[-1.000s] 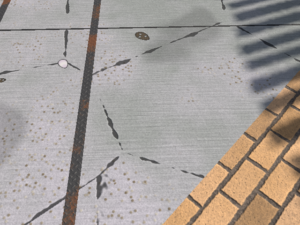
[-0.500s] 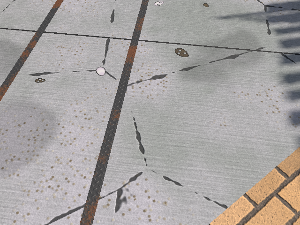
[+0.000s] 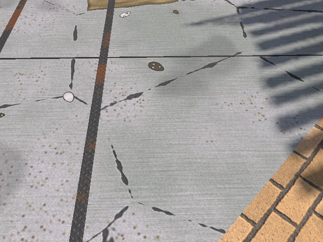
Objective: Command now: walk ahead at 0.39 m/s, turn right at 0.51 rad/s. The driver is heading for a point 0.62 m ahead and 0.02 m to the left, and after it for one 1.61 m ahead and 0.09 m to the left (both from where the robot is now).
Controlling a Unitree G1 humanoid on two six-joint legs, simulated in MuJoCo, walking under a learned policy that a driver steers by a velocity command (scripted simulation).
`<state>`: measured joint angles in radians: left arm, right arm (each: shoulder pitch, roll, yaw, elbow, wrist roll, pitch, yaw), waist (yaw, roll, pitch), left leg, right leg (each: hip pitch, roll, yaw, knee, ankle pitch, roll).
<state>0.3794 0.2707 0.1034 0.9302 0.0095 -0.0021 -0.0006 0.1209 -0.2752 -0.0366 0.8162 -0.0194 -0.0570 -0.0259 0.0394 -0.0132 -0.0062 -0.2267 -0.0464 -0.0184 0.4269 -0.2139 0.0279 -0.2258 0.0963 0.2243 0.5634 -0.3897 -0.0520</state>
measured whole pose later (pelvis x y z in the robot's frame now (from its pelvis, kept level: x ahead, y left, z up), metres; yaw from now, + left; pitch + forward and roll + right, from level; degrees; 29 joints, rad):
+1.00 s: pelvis +0.49 -0.04 -0.02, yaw +10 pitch +1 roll +0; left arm 0.34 0.22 0.04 0.93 0.00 -0.05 0.03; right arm 0.09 -0.24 -0.05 0.81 -0.03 -0.03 0.03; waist 0.02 0.00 0.09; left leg -0.45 -0.08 0.11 0.61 -0.18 0.15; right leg -0.21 -0.03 -0.14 1.17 -0.48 0.01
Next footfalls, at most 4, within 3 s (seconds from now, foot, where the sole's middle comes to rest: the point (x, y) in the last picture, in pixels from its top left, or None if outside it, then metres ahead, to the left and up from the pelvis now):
0.40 right None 0.32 -0.13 -0.78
0.94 left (167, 215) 0.61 0.03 -0.78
1.48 right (206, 201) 0.68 -0.15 -0.78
1.86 left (159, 213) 0.62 0.06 -0.78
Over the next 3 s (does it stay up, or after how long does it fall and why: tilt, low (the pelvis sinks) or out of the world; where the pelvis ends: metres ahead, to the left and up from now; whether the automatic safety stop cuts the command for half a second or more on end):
stays up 0.54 0.00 0.01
